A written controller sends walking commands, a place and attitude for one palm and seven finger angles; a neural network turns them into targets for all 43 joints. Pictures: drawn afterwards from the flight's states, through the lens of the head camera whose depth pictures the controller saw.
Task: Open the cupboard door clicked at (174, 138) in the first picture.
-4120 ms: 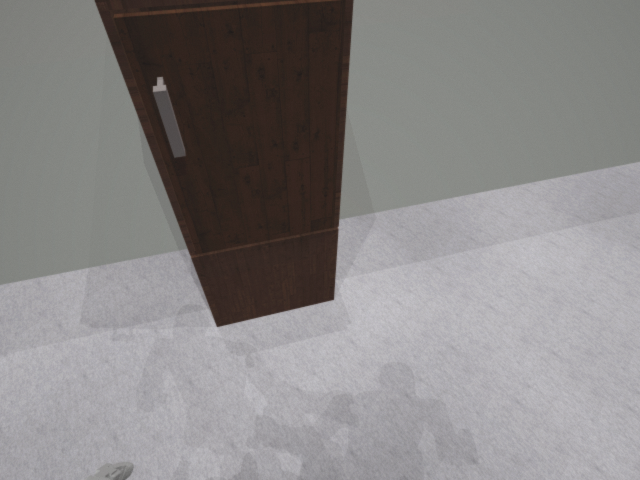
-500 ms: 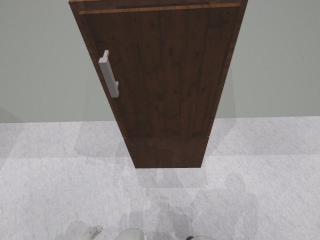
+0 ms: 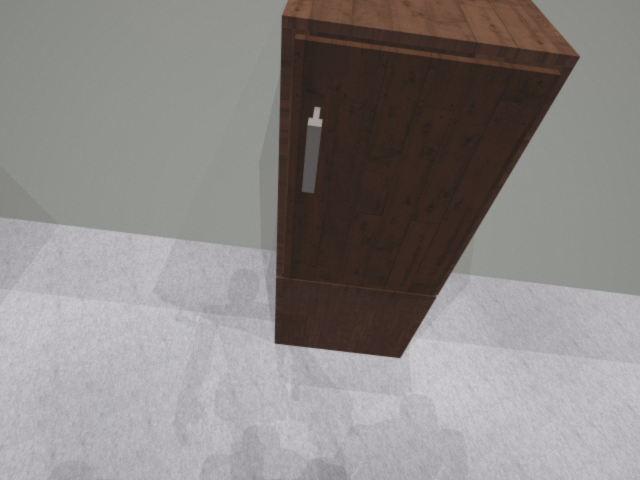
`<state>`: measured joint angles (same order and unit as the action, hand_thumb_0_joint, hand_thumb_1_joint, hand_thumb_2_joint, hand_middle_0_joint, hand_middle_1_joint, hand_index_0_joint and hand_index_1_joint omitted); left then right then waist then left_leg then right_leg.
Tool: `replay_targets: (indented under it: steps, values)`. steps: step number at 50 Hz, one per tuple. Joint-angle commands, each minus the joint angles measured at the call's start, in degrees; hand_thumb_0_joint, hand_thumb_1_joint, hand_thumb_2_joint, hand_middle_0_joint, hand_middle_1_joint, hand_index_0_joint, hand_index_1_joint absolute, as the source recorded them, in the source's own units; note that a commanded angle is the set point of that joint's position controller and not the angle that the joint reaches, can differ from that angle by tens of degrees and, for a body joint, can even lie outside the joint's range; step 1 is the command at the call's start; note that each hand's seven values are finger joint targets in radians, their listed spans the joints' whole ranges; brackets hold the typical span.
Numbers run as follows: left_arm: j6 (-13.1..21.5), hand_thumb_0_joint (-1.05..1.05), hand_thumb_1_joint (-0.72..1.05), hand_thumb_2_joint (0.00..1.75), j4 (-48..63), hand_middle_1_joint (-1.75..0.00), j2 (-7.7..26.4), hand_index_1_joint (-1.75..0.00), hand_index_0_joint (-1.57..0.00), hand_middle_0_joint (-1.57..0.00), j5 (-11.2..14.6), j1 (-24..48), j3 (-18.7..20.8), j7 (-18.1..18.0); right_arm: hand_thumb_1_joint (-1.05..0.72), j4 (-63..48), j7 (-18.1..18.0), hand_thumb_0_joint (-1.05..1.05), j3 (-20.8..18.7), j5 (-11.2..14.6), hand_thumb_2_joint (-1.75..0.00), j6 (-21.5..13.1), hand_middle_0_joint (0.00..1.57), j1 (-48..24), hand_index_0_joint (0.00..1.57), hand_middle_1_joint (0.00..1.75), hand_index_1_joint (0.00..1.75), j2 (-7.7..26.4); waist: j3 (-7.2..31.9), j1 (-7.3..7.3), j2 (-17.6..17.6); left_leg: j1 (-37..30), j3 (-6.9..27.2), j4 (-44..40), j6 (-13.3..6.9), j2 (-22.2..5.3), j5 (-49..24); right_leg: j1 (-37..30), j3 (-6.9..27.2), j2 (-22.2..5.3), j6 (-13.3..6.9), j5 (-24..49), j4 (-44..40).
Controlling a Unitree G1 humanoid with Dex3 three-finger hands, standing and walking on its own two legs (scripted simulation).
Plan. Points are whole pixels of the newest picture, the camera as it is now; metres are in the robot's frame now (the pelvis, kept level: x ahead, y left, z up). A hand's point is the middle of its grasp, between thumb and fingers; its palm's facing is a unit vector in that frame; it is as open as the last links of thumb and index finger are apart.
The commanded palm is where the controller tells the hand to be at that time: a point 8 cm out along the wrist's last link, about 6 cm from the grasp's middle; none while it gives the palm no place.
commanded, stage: come to a stop and stand still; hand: left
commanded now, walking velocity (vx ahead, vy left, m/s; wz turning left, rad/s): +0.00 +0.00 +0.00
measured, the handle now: (312, 150) +0.61 +0.08 +0.07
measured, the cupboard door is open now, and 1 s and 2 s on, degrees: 0 0 0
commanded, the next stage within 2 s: look again from close up in 0.94 s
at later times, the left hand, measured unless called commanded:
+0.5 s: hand out of the picture -0.03 +0.17 -0.18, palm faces +0.01 -0.98 -0.18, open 7.3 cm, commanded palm none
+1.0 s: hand out of the picture -0.09 +0.13 -0.18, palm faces +0.04 -0.99 -0.12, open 7.3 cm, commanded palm none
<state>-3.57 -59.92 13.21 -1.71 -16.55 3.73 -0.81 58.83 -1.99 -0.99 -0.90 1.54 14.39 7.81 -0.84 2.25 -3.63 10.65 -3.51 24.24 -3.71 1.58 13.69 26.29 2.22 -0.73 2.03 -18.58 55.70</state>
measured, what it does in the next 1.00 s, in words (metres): steps on the spot: right foot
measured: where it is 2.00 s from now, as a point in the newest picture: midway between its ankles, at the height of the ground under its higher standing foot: outside the picture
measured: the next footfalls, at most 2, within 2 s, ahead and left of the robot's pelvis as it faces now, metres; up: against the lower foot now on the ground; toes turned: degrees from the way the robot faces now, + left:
right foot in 0.20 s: -0.02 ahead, -0.11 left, +0.00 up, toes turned -2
right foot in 2.00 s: +0.03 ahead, -0.15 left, +0.00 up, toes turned -7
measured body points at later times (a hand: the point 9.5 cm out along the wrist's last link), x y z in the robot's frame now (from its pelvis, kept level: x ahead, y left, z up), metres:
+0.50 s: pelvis -0.04 +0.00 +0.00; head -0.05 +0.00 +0.45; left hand -0.03 +0.22 -0.16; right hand -0.08 -0.19 -0.17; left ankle -0.01 +0.07 -0.74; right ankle -0.06 -0.10 -0.74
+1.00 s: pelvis -0.04 -0.01 +0.00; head -0.04 -0.01 +0.45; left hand -0.09 +0.18 -0.17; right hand -0.06 -0.21 -0.16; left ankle -0.01 +0.07 -0.74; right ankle -0.06 -0.10 -0.74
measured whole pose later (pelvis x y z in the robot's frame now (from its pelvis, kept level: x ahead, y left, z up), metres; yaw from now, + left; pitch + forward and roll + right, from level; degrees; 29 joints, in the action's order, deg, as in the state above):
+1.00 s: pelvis -0.04 -0.01 +0.00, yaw -1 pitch -1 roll +0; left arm 0.5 -66.8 5.0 -0.6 -20.4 -0.9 -2.1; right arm 67.0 -2.2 -0.2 -0.3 -0.1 16.9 5.9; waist -1.2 0.2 -0.4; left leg 12.0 -4.3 21.5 -3.0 1.8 8.6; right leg 7.4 -2.2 1.3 -1.8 -14.2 22.7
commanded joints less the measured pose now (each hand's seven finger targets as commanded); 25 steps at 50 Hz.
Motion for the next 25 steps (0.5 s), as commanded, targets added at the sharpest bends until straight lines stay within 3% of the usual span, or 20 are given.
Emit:
replay_targets:
  steps: [1,3,5,7,9,10,11,12,14,15,20,25]
  values:
    - [1.5,0.0,0.9,0.9,1.3,-0.3,1.6,-0.3,-0.2,-0.2,0.5,-0.2,-0.7,-0.7,-0.9,-1.3,-1.3,0.0,-1.6,0.3,-0.9,-2.6,0.2,2.6,0.2,0.3,0.3,8.3,1.7,-2.3,8.2,-9.0,12.4,-9.7,-4.0,-14.4,-17.8,1.6,-0.2,-1.9,0.9,-2.7,-6.9]
    - [1.7,0.0,0.9,0.9,0.9,-0.3,0.5,-0.3,-0.2,-0.2,0.6,0.8,-1.4,-0.8,-0.9,0.2,-1.4,0.0,-1.6,0.2,-0.9,-2.6,0.2,4.5,0.2,0.3,0.3,8.1,2.9,-3.48,9.8,-11.9,13.0,-8.7,-5.1,-15.2,-23.2,-2.2,-1.4,-2.2,0.6,-5.9,-14.6]
    - [1.8,0.0,0.9,0.9,0.0,-0.3,-0.1,-0.3,-0.2,-0.2,0.9,1.0,-1.8,-1.0,-0.9,1.7,-1.4,0.0,-1.7,0.1,-0.9,-2.6,0.2,6.1,0.2,0.3,0.3,7.8,2.7,-3.94,9.7,-12.4,14.0,-8.3,-4.9,-15.4,-28.2,-5.8,-1.8,-1.8,0.1,-6.5,-20.5]
    - [1.9,0.0,0.9,0.9,-2.0,-0.3,-0.7,-0.3,-0.2,-0.2,1.0,-2.0,-2.0,-1.2,-0.9,2.8,-1.2,0.0,-1.5,0.3,-0.9,-2.5,0.2,5.5,0.2,0.3,0.3,7.9,2.2,-2.5,8.8,-8.5,13.4,-8.1,-4.4,-14.8,-25.2,-11.3,-2.1,-1.9,-0.6,-2.2,-26.5]
    - [2.5,0.0,0.9,0.9,-3.8,-0.3,-0.5,-0.3,-0.2,-0.2,1.0,-4.4,-2.3,-1.5,-0.9,3.6,-1.0,0.0,-1.0,0.8,-0.9,-2.8,0.2,5.2,0.2,0.3,0.3,6.6,2.3,-1.36,5.7,-4.5,12.2,-6.1,-1.7,-12.0,-21.4,-18.6,-1.3,-3.0,-1.3,8.4,-36.9]
    - [2.9,0.0,0.9,0.9,-4.6,-0.3,-0.1,-0.3,-0.2,-0.2,1.1,-5.1,-2.4,-1.7,-0.9,3.8,-0.9,0.0,-0.8,1.0,-0.9,-2.9,0.2,5.0,0.2,0.3,0.3,5.4,2.1,-1.66,4.0,-1.6,10.1,-6.0,0.3,-10.3,-16.6,-21.4,1.0,-5.3,-2.2,12.4,-37.5]
    - [3.3,0.0,0.9,0.9,-4.7,-0.3,0.0,-0.3,-0.2,-0.2,1.1,-4.6,-2.6,-1.8,-0.9,4.0,-0.7,0.0,-0.5,1.1,-0.9,-3.0,0.2,4.7,0.2,0.3,0.3,4.5,0.1,-2.14,2.7,-0.7,8.6,-6.4,1.7,-8.6,-14.4,-20.3,2.0,-6.9,-3.3,14.9,-36.9]
    - [3.4,0.0,0.9,0.9,-4.9,-0.3,0.1,-0.3,-0.2,-0.2,1.3,-4.1,-2.9,-1.9,-0.9,4.4,-0.6,0.0,-0.3,1.1,-0.9,-3.1,0.2,5.1,0.2,0.3,0.3,4.3,-0.2,-2.45,3.6,-1.5,8.8,-7.8,2.6,-7.8,-12.3,-19.1,1.6,-7.3,-3.8,14.1,-36.2]
    - [3.9,0.0,0.9,0.9,-5.1,-0.3,-1.0,-0.3,-0.2,-0.2,1.3,-3.6,-3.0,-1.9,-0.9,5.6,-0.5,0.0,-0.3,0.7,-0.9,-2.9,0.2,5.6,0.2,0.3,0.3,4.7,-0.6,-2.55,-2.9,-3.5,7.7,-6.4,1.6,-7.9,-13.5,-17.2,1.8,-6.3,-3.8,14.6,-36.4]
    - [3.9,0.0,0.9,0.9,-5.0,-0.3,-1.4,-0.3,-0.2,-0.2,1.3,-2.9,-3.2,-2.0,-0.9,6.1,-0.5,0.0,-0.2,0.7,-0.9,-2.8,0.2,6.2,0.2,0.3,0.3,4.8,-1.9,-2.82,-3.0,-3.4,7.4,-7.1,1.5,-7.8,-11.6,-16.3,1.9,-6.4,-3.7,12.7,-36.9]
    - [3.4,0.0,0.9,0.9,-5.0,-0.3,-1.4,-0.3,-0.2,-0.2,1.3,-3.4,-3.3,-2.0,-0.9,7.6,-0.3,0.0,0.2,0.6,-0.9,-2.4,0.2,6.7,0.2,0.3,0.3,4.0,-6.2,-2.5,2.1,-0.1,8.0,-10.2,1.5,-7.7,-0.8,-14.1,1.6,-5.5,-3.5,5.6,-37.8]
    - [3.3,0.0,0.9,0.9,-4.9,-0.3,-1.9,-0.3,-0.2,-0.2,1.1,-4.7,-3.3,-1.9,-0.9,7.7,-0.3,0.0,-0.1,0.4,-0.9,-1.9,0.2,7.2,0.2,0.3,0.3,3.8,-7.6,-2.42,3.5,2.3,9.3,-11.8,1.4,-7.9,6.0,-12.7,1.4,-4.8,-3.6,2.4,-37.8]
